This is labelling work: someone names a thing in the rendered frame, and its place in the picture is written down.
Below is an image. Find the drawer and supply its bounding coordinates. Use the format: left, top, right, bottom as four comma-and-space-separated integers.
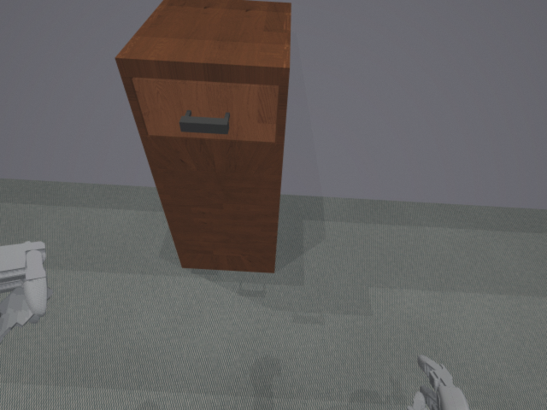
132, 78, 279, 143

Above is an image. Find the robot left hand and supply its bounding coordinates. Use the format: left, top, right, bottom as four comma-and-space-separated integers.
0, 241, 53, 344

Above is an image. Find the cabinet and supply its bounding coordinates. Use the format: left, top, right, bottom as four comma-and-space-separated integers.
115, 0, 291, 273

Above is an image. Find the robot right hand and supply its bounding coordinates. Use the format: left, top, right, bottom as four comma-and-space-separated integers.
407, 354, 470, 410

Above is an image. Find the handle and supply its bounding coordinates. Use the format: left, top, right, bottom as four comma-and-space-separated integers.
179, 110, 230, 134

